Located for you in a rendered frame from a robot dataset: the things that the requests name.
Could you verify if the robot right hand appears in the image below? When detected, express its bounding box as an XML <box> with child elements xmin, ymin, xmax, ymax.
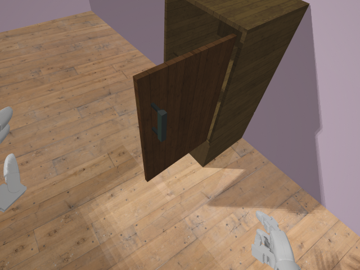
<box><xmin>251</xmin><ymin>210</ymin><xmax>295</xmax><ymax>269</ymax></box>

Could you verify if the handle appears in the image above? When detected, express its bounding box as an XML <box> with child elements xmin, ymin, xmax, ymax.
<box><xmin>151</xmin><ymin>103</ymin><xmax>167</xmax><ymax>142</ymax></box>

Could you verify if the robot left hand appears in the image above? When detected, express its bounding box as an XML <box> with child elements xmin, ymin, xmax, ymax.
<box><xmin>0</xmin><ymin>107</ymin><xmax>26</xmax><ymax>212</ymax></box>

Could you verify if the cupboard door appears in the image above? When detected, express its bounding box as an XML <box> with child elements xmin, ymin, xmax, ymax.
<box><xmin>133</xmin><ymin>34</ymin><xmax>237</xmax><ymax>182</ymax></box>

